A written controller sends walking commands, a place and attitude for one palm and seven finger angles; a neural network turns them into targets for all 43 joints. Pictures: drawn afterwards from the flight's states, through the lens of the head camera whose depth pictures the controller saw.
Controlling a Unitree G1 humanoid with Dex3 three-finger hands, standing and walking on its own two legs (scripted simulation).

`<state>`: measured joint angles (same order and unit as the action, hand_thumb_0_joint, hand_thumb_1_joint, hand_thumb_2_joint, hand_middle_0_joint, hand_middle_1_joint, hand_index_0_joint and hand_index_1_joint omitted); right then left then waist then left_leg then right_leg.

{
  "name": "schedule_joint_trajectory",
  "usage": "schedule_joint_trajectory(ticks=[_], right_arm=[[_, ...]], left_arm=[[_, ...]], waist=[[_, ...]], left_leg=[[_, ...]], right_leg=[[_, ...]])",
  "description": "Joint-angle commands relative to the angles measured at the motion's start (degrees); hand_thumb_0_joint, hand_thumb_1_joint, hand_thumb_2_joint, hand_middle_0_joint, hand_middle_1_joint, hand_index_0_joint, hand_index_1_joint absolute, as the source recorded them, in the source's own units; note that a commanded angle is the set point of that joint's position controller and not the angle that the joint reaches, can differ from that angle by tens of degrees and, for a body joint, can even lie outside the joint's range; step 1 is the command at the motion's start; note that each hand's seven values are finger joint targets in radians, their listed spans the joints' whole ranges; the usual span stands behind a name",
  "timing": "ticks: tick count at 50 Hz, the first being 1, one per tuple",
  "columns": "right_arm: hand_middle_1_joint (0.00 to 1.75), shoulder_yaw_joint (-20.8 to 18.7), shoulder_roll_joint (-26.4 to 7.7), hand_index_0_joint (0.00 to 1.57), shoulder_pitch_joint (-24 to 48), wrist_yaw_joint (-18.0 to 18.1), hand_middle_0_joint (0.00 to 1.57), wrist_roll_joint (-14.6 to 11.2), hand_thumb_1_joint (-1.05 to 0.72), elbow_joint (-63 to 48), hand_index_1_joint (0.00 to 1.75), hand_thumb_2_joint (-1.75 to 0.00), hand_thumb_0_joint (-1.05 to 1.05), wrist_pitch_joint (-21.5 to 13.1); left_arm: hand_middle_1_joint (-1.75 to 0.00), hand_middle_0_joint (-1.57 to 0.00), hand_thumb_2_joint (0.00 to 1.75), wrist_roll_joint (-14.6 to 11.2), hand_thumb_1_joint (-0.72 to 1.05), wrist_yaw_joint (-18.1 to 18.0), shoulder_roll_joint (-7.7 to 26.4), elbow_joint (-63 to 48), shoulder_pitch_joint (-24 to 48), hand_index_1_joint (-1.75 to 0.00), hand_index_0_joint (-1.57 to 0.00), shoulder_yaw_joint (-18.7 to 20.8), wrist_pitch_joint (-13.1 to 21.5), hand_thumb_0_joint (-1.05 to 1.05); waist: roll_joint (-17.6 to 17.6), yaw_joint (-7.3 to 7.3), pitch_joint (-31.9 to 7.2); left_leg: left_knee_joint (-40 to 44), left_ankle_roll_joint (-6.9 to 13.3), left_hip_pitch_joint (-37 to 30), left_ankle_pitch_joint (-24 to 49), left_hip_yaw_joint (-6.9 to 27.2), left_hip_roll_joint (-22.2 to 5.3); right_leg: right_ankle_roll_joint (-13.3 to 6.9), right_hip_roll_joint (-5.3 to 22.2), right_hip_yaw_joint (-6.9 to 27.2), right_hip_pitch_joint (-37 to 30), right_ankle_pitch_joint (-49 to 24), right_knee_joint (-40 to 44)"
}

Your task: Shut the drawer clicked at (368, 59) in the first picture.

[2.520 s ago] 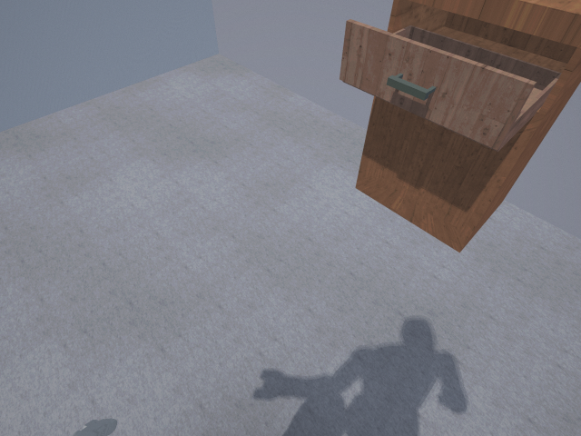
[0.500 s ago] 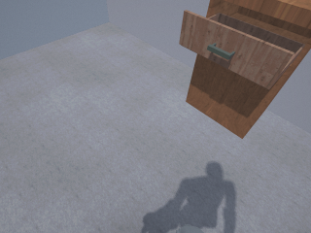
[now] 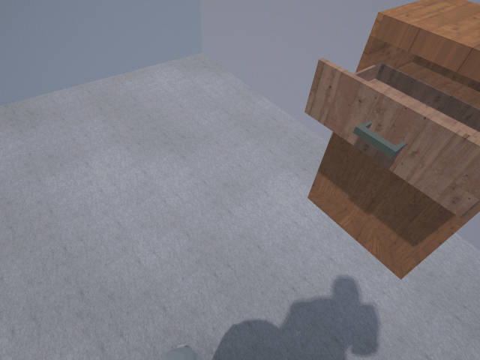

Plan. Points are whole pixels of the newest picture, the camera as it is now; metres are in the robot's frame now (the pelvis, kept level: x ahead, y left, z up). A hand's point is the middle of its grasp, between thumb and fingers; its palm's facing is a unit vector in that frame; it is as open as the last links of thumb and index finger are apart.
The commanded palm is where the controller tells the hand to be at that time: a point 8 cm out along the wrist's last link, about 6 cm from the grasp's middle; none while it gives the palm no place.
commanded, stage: turn to face it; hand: left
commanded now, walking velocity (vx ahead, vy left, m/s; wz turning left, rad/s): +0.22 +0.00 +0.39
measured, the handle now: (379, 137) +0.65 -0.32 +0.02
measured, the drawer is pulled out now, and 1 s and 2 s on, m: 0.29 0.29 0.29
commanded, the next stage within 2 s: take the last steps up to it in 1.58 s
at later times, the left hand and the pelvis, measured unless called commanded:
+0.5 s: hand (155, 328) +0.21 +0.18 -0.17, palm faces -0.10 -0.97 -0.23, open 7.3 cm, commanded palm none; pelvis +0.14 -0.01 -0.01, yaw -9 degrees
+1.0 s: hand (171, 263) +0.35 +0.17 -0.17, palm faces -0.35 -0.91 -0.23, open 7.3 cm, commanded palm none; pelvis +0.18 +0.01 -0.01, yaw -25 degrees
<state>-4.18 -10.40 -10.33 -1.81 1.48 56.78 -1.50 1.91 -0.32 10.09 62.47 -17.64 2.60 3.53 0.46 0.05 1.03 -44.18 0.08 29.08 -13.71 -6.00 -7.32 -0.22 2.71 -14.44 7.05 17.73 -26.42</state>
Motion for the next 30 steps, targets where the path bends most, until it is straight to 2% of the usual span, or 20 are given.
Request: schedule_joint_trajectory(ticks=[1, 2, 3, 4, 5, 7, 9, 10, 14, 18, 21, 22, 23, 24, 25, 26, 27, 28, 29, 30], right_arm=[[0.3, 0.4, -1.5, 0.2, -3.8, -0.3, 0.2, 0.0, -0.9, -2.2, 0.3, -0.9, 0.0, -0.6], [0.3, 0.0, -3.3, 0.2, -7.7, 0.0, 0.2, 0.2, -0.9, -1.1, 0.3, -0.9, 0.0, -0.9], [0.3, -1.0, -7.6, 0.2, -14.1, 0.7, 0.2, 0.7, -0.9, 0.3, 0.3, -0.9, 0.0, -1.3], [0.3, -2.0, -13.4, 0.2, -19.0, 1.7, 0.2, 0.6, -0.9, 1.3, 0.3, -0.9, 0.0, -1.4], [0.3, -1.3, -12.8, 0.2, -18.8, 2.6, 0.2, 0.2, -0.9, 2.0, 0.3, -0.9, 0.0, -1.2], [0.3, 0.0, -8.8, 0.2, -11.1, 3.3, 0.2, -0.1, -0.9, 0.4, 0.3, -0.9, 0.0, -1.7], [0.3, 1.3, -5.5, 0.2, -6.3, 3.5, 0.2, -0.2, -0.9, 0.1, 0.3, -0.9, 0.0, -2.5], [0.3, 1.5, -5.3, 0.2, -5.4, 3.6, 0.2, -0.2, -0.9, 0.2, 0.3, -0.9, 0.0, -2.7], [0.3, 0.4, -5.9, 0.2, -4.4, 3.9, 0.2, -0.1, -0.9, 0.1, 0.3, -0.9, 0.0, -1.6], [0.3, -0.4, -7.6, 0.2, -4.4, 3.9, 0.2, 0.1, -0.9, 0.3, 0.3, -0.9, 0.0, -0.5], [0.3, -1.3, -9.0, 0.2, -3.5, 3.6, 0.2, 0.2, -0.9, -0.2, 0.3, -0.9, 0.0, 0.3], [0.3, -1.5, -9.1, 0.2, -3.2, 3.6, 0.2, 0.1, -0.9, -0.4, 0.3, -0.9, 0.0, 0.6], [0.3, -1.5, -9.4, 0.2, -2.4, 3.4, 0.2, 0.0, -0.9, -0.7, 0.3, -0.9, 0.0, 0.9], [0.3, -1.5, -8.5, 0.2, -3.1, 3.1, 0.2, -0.2, -0.9, -1.2, 0.3, -0.9, 0.0, 0.9], [0.3, -0.6, -4.6, 0.2, -3.7, 2.7, 0.2, -0.6, -0.9, -3.3, 0.3, -0.9, 0.0, 1.0], [0.3, -0.1, -4.5, 0.2, 0.2, 3.3, 0.2, -0.8, -0.9, -5.4, 0.3, -0.9, 0.0, 1.5], [0.3, 0.0, -4.2, 0.2, 2.1, 3.6, 0.2, -0.9, -0.9, -5.8, 0.3, -0.9, 0.0, 1.9], [0.3, -0.1, -5.1, 0.2, 2.2, 3.8, 0.2, -0.9, -0.9, -5.6, 0.3, -0.9, 0.0, 2.0], [0.3, -0.2, -5.6, 0.2, 2.0, 3.7, 0.2, -0.7, -0.9, -4.9, 0.3, -0.9, 0.0, 2.1], [0.3, -0.1, -5.2, 0.2, 1.2, 3.4, 0.2, -0.5, -0.9, -4.3, 0.3, -0.9, 0.0, 2.4]], left_arm=[[-0.3, -0.2, 0.9, -0.2, 0.9, -0.6, 9.0, -2.7, -2.4, -0.3, -0.2, 2.1, 0.3, 0.0], [-0.3, -0.2, 0.9, -0.4, 0.9, -0.5, 8.9, -2.9, -2.9, -0.3, -0.2, 2.0, 0.0, 0.0], [-0.3, -0.2, 0.9, -0.8, 0.9, -0.1, 6.7, -3.6, -4.0, -0.3, -0.2, 1.7, -0.2, 0.0], [-0.3, -0.2, 0.9, -1.3, 0.9, 0.3, 3.1, -5.2, -4.5, -0.3, -0.2, 0.6, -0.2, 0.0], [-0.3, -0.2, 0.9, -0.8, 0.9, -0.4, 4.4, -6.0, -1.7, -0.3, -0.2, 0.3, -0.5, 0.0], [-0.3, -0.2, 0.9, -0.8, 0.9, -0.3, 3.5, -4.4, -0.4, -0.3, -0.2, 0.5, -0.9, 0.0], [-0.3, -0.2, 0.9, -0.7, 0.9, -0.1, 2.2, -2.0, -3.5, -0.3, -0.2, 0.4, -2.0, 0.0], [-0.3, -0.2, 0.9, -0.8, 0.9, -0.2, 1.3, -1.7, -5.0, -0.3, -0.2, 0.3, -2.7, 0.0], [-0.3, -0.2, 0.9, -0.5, 0.9, 0.0, 0.7, -3.4, -3.3, -0.3, -0.2, 1.2, -4.6, 0.0], [-0.3, -0.2, 0.9, -0.4, 0.9, 0.6, 0.7, -6.5, 1.3, -0.3, -0.2, 1.9, -5.1, 0.0], [-0.3, -0.2, 0.9, -0.3, 0.9, 0.8, 1.6, -8.2, 2.5, -0.3, -0.2, 2.3, -4.8, 0.0], [-0.3, -0.2, 0.9, -0.3, 0.9, 0.8, 2.0, -8.4, 1.8, -0.3, -0.2, 2.5, -4.6, 0.0], [-0.3, -0.2, 0.9, -0.3, 0.9, 0.8, 2.9, -8.0, -0.3, -0.3, -0.2, 2.8, -4.3, 0.0], [-0.3, -0.2, 0.9, 0.0, 0.9, 0.7, 5.7, -7.5, -3.0, -0.3, -0.2, 3.2, -3.6, 0.0], [-0.3, -0.2, 0.9, 0.4, 0.9, -0.1, 12.6, -7.4, -5.8, -0.3, -0.2, 4.6, -2.7, 0.0], [-0.3, -0.2, 0.9, -1.0, 0.9, -0.6, 14.2, -6.7, -9.4, -0.3, -0.2, 4.4, -3.0, 0.0], [-0.3, -0.2, 0.9, -1.0, 0.9, -1.1, 14.0, -7.1, -7.8, -0.3, -0.2, 4.7, -3.0, 0.0], [-0.3, -0.2, 0.9, -1.0, 0.9, -1.3, 12.9, -7.9, -3.8, -0.3, -0.2, 4.5, -3.2, 0.0], [-0.3, -0.2, 0.9, -1.1, 0.9, -1.5, 10.9, -9.2, -0.1, -0.3, -0.2, 4.2, -3.5, 0.0], [-0.3, -0.2, 0.9, -1.1, 0.9, -1.3, 10.7, -10.3, 2.3, -0.3, -0.2, 3.9, -3.6, 0.0]], waist=[[2.1, 1.41, 4.9], [-0.9, 3.15, 2.3], [-9.5, 5.63, -2.3], [-22.5, 5.81, -5.4], [-17.3, 6.5, -6.6], [-9.3, 3.53, -1.9], [-5.2, 0.22, -0.9], [-6.1, -0.55, -2.0], [-5.4, -0.26, -1.0], [-9.1, 0.79, 0.8], [-9.9, 0.66, 0.2], [-9.2, 0.04, -0.2], [-7.2, -1.5, -0.8], [-1.4, -2.86, -2.3], [16.5, -4.14, -4.6], [14.3, -6.01, -5.8], [13.9, -5.46, -6.6], [12.2, -4.05, -5.7], [6.7, -2.85, -5.2], [5.3, -1.6, -5.1]], left_leg=[[7.8, 0.9, -11.2, 0.6, -2.9, 2.5], [11.8, 1.3, -19.4, 1.3, -3.6, 4.1], [17.5, 4.2, -29.4, 2.9, 6.6, -1.7], [25.1, 9.9, -36.9, 12.7, 26.1, -15.6], [28.0, 11.5, -34.5, 12.7, 27.5, -18.1], [28.0, 10.4, -26.9, 17.0, 18.5, -16.3], [27.8, 7.7, -21.0, 25.9, 7.4, -12.8], [27.7, 7.6, -19.7, 28.3, 4.3, -12.3], [27.6, 8.5, -19.6, 25.5, -0.1, -12.7], [25.6, 7.9, -21.1, 22.6, -3.0, -13.5], [21.5, 6.5, -22.1, 20.5, -4.1, -14.4], [19.0, 5.5, -21.5, 18.8, -4.6, -14.1], [14.5, 3.7, -20.4, 16.9, -6.5, -13.1], [4.9, 0.8, -15.5, 13.6, -8.8, -10.4], [-10.7, -3.2, -0.1, -8.6, -11.3, -2.6], [-19.3, -4.1, 3.0, -24.2, -2.3, 1.3], [-23.1, -3.9, 4.9, -22.6, 2.8, 0.7], [-25.3, -4.0, 6.5, -19.0, 4.6, 0.3], [-24.6, -4.2, 5.7, -14.5, 5.4, -1.0], [-23.1, -4.6, 3.6, -11.8, 5.0, -0.8]], right_leg=[[-5.2, 16.1, 6.6, 6.9, -7.2, 7.5], [-3.9, 14.0, 3.9, 8.7, -11.2, -0.9], [-1.0, 8.8, 0.6, 14.2, -10.8, -16.7], [2.0, 0.6, 0.7, 26.0, 15.0, -33.6], [0.9, 1.2, 8.1, 27.4, 17.9, -41.8], [0.7, 4.2, 12.6, 29.1, 9.5, -45.8], [1.4, 5.0, 13.7, 23.6, 4.1, -41.9], [1.6, 4.5, 13.4, 20.9, 4.2, -39.2], [2.3, 3.2, 10.9, 19.6, 3.2, -30.1], [2.3, 2.3, 8.9, 18.9, 1.9, -21.5], [1.7, 1.2, 7.6, 15.6, 1.1, -15.5], [1.4, 0.5, 7.2, 13.1, -0.4, -12.4], [1.1, -0.2, 6.4, 9.2, -4.9, -7.5], [0.0, 1.7, 9.4, 1.4, -13.7, -0.9], [-6.3, 16.2, 31.0, -8.6, -31.7, 4.0], [-12.9, 22.0, 36.5, -7.3, -46.0, 5.3], [-13.5, 20.1, 36.7, -5.9, -43.5, 5.8], [-13.7, 18.4, 35.6, -5.9, -38.2, 5.6], [-12.6, 15.8, 31.6, -4.2, -34.6, 5.2], [-11.0, 13.6, 28.3, -1.2, -32.6, 5.4]])
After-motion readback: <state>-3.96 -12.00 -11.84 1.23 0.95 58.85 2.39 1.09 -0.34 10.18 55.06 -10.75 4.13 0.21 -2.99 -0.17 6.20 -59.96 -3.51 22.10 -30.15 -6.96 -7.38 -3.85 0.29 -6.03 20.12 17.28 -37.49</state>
